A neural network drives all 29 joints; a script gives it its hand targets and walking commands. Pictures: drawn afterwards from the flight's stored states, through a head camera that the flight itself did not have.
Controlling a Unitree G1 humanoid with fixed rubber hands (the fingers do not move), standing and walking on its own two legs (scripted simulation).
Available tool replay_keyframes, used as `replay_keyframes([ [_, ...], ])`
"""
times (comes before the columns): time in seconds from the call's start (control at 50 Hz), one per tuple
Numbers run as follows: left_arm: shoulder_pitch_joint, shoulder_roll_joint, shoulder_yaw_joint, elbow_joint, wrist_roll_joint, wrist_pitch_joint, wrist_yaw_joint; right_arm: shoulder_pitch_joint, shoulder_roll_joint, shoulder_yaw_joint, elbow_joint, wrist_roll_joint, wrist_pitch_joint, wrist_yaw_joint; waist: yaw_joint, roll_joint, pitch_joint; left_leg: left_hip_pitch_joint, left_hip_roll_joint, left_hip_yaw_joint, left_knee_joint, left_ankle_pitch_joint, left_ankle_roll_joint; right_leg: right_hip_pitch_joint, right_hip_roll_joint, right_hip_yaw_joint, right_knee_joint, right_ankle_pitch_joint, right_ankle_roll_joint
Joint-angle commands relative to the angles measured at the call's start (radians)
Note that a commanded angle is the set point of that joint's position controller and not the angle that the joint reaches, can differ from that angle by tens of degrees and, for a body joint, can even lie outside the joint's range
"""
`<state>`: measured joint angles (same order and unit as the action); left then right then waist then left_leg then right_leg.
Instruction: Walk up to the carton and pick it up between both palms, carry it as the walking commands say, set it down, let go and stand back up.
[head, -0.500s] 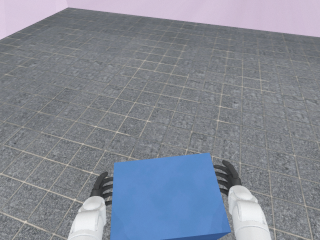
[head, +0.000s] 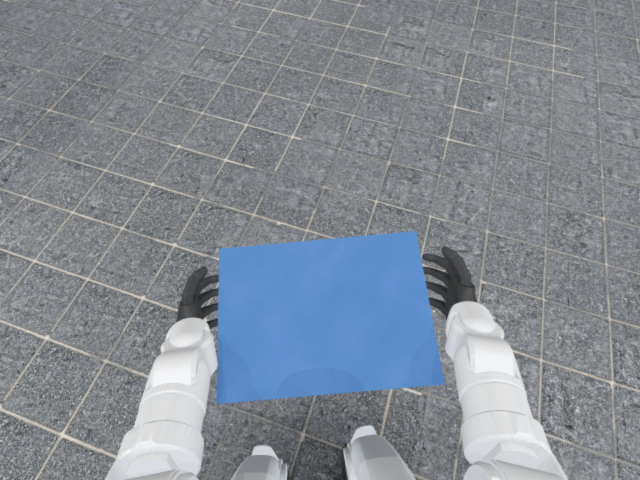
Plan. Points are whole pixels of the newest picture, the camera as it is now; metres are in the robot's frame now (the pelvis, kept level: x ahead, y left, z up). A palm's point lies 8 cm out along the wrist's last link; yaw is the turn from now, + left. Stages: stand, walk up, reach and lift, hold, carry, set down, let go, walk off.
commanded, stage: set down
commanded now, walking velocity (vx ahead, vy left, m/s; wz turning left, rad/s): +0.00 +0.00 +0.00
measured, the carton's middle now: (325, 324) +0.35 -0.04 -0.14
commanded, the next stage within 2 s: none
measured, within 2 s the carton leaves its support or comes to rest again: neither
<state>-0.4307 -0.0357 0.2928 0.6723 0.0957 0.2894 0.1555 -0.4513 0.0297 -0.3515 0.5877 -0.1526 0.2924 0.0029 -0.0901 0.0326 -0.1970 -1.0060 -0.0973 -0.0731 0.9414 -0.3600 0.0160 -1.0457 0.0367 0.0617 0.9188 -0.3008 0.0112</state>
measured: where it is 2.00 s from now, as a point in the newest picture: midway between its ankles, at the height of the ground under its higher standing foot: outside the picture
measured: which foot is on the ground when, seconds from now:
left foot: down 0.00-1.00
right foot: down 0.00-1.00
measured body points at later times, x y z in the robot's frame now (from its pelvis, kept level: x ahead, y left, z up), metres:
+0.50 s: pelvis -0.02 +0.01 -0.08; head +0.15 +0.01 +0.34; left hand +0.38 +0.14 -0.17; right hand +0.36 -0.22 -0.14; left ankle +0.04 +0.11 -0.67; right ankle +0.06 -0.12 -0.67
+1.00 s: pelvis -0.04 +0.00 -0.16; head +0.17 +0.00 +0.24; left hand +0.40 +0.13 -0.26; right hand +0.38 -0.23 -0.23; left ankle +0.04 +0.11 -0.67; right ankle +0.06 -0.12 -0.67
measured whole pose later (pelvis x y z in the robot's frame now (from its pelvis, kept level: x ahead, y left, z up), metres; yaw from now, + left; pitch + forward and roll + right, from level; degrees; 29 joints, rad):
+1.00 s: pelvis -0.04 +0.00 -0.16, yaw +1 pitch +42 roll +1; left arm -0.71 0.04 0.23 0.76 -0.01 0.26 0.23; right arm -0.72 -0.07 -0.37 0.69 -0.06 0.25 -0.04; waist -0.09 0.03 -0.28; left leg -1.80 -0.14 -0.03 1.59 -0.52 0.00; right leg -1.84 0.07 0.08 1.56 -0.46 0.04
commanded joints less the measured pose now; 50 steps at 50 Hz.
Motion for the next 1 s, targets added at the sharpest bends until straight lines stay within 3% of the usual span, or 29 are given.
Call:
replay_keyframes([
  [0.0,-0.759,-0.898,-0.541,-0.151,-0.132,-0.057,-0.435,-0.518,0.917,0.528,0.001,0.129,0.011,0.285,-0.017,-0.025,-0.675,0.068,-0.03,0.022,-0.072,0.103,0.005,0.454,0.034,0.012,-0.024,0.212,-0.009],
  [0.02,-0.796,-0.902,-0.545,-0.155,-0.137,-0.054,-0.436,-0.54,0.922,0.516,0.009,0.128,0.015,0.29,-0.024,-0.024,-0.695,0.064,-0.027,0.021,-0.065,0.084,0.004,0.423,0.039,0.004,-0.006,0.183,-0.009],
  [0.04,-0.789,-0.906,-0.535,-0.139,-0.131,-0.045,-0.434,-0.545,0.927,0.514,0.027,0.126,0.023,0.294,-0.007,-0.02,-0.681,0.053,-0.03,0.028,-0.056,0.069,0.002,0.403,0.041,0.003,-0.001,0.157,-0.01],
  [0.06,-0.824,-0.919,-0.54,-0.147,-0.144,-0.045,-0.431,-0.566,0.926,0.496,0.033,0.122,0.025,0.296,-0.027,-0.032,-0.688,0.057,-0.025,0.019,-0.05,0.049,0.002,0.373,0.046,-0.003,0.017,0.13,-0.01],
  [0.1,-0.83,-0.926,-0.535,-0.14,-0.145,-0.039,-0.431,-0.601,0.929,0.504,0.037,0.14,0.028,0.305,-0.004,-0.016,-0.727,0.03,-0.029,0.032,-0.025,0.042,0.001,0.357,0.047,-0.006,0.043,0.118,-0.009],
  [0.16,-0.864,-0.933,-0.54,-0.148,-0.15,-0.041,-0.424,-0.603,0.931,0.475,0.064,0.133,0.031,0.31,-0.025,-0.018,-0.757,0.01,-0.028,0.028,0.009,0.047,-0.004,0.298,0.055,-0.012,0.085,0.124,-0.009],
  [0.22,-0.862,-0.917,-0.52,-0.14,-0.137,-0.043,-0.413,-0.62,0.935,0.464,0.086,0.139,0.029,0.317,0.004,-0.004,-0.757,-0.025,-0.033,0.033,0.044,0.044,-0.008,0.221,0.059,-0.018,0.127,0.11,-0.006],
  [0.26,-0.894,-0.926,-0.535,-0.15,-0.151,-0.047,-0.408,-0.632,0.923,0.454,0.088,0.141,0.023,0.317,-0.017,-0.003,-0.782,-0.051,-0.034,0.035,0.07,0.04,-0.016,0.2,0.062,-0.02,0.149,0.114,-0.009],
  [0.38,-0.9,-0.939,-0.556,-0.152,-0.165,-0.059,-0.378,-0.652,0.888,0.459,0.072,0.156,0.001,0.318,-0.029,0.011,-0.845,-0.056,-0.039,0.021,0.141,0.09,-0.035,0.067,0.07,-0.043,0.235,0.143,-0.008],
  [0.42,-0.906,-0.932,-0.572,-0.168,-0.172,-0.067,-0.368,-0.661,0.884,0.474,0.054,0.168,-0.007,0.314,-0.024,0.014,-0.887,-0.073,-0.043,0.026,0.175,0.12,-0.039,0.055,0.074,-0.044,0.261,0.172,-0.005],
  [0.48,-0.918,-0.945,-0.605,-0.197,-0.188,-0.074,-0.351,-0.658,0.87,0.481,0.038,0.173,-0.013,0.309,-0.049,0.015,-0.944,-0.063,-0.043,0.011,0.206,0.154,-0.047,0.01,0.079,-0.056,0.303,0.193,-0.003],
  [0.6,-0.919,-0.912,-0.607,-0.206,-0.19,-0.085,-0.326,-0.675,0.846,0.499,0.026,0.191,-0.02,0.294,-0.034,0.013,-0.977,-0.136,-0.051,0.029,0.279,0.157,-0.05,-0.042,0.082,-0.061,0.36,0.196,0.003],
  [0.64,-0.927,-0.905,-0.609,-0.197,-0.192,-0.089,-0.323,-0.664,0.846,0.49,0.037,0.182,-0.023,0.283,-0.05,0.012,-0.976,-0.194,-0.056,0.036,0.3,0.149,-0.05,-0.047,0.081,-0.059,0.375,0.209,0.006],
  [0.68,-0.938,-0.896,-0.613,-0.209,-0.194,-0.095,-0.316,-0.685,0.846,0.506,0.027,0.197,-0.026,0.279,-0.028,0.023,-1.008,-0.191,-0.057,0.041,0.325,0.146,-0.049,-0.076,0.081,-0.064,0.399,0.197,0.009],
  [0.74,-0.96,-0.879,-0.607,-0.189,-0.199,-0.097,-0.313,-0.702,0.823,0.497,0.035,0.192,-0.032,0.266,-0.041,0.02,-0.978,-0.26,-0.064,0.053,0.356,0.111,-0.05,-0.101,0.082,-0.065,0.421,0.182,0.011],
  [0.76,-0.975,-0.866,-0.598,-0.189,-0.196,-0.1,-0.309,-0.72,0.82,0.495,0.034,0.196,-0.034,0.264,-0.031,0.025,-0.986,-0.262,-0.062,0.049,0.362,0.103,-0.048,-0.124,0.081,-0.069,0.436,0.166,0.013],
  [0.78,-0.994,-0.868,-0.603,-0.195,-0.199,-0.101,-0.307,-0.713,0.821,0.486,0.046,0.194,-0.032,0.26,-0.048,0.025,-0.976,-0.282,-0.064,0.054,0.371,0.086,-0.048,-0.129,0.082,-0.069,0.437,0.152,0.011],
  [0.8,-0.983,-0.868,-0.592,-0.18,-0.197,-0.101,-0.305,-0.731,0.827,0.499,0.04,0.202,-0.033,0.259,-0.025,0.024,-0.984,-0.288,-0.068,0.06,0.38,0.078,-0.046,-0.13,0.082,-0.069,0.444,0.141,0.012],
  [0.86,-1.022,-0.864,-0.594,-0.175,-0.21,-0.103,-0.305,-0.751,0.818,0.496,0.037,0.2,-0.035,0.249,-0.045,0.012,-1.01,-0.331,-0.071,0.065,0.411,0.066,-0.045,-0.132,0.083,-0.075,0.473,0.142,0.015],
  [0.98,-1.077,-0.827,-0.559,-0.144,-0.213,-0.106,-0.303,-0.815,0.82,0.494,0.042,0.204,-0.035,0.228,-0.038,0.001,-1.007,-0.427,-0.082,0.085,0.475,0.016,-0.037,-0.168,0.083,-0.077,0.518,0.102,0.022],
])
